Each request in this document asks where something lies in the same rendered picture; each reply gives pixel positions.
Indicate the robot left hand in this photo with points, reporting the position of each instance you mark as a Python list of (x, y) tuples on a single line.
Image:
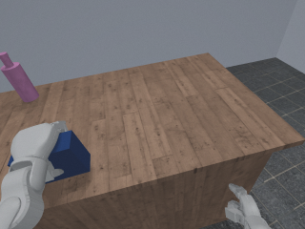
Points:
[(39, 141)]

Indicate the table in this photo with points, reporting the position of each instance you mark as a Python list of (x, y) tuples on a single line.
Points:
[(166, 139)]

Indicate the robot left forearm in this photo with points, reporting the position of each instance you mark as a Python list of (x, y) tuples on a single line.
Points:
[(22, 205)]

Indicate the robot right hand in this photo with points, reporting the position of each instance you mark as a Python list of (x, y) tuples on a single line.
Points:
[(237, 211)]

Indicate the robot right forearm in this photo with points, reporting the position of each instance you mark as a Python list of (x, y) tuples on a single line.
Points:
[(255, 222)]

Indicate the sponge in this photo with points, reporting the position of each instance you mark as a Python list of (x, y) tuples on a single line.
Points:
[(68, 154)]

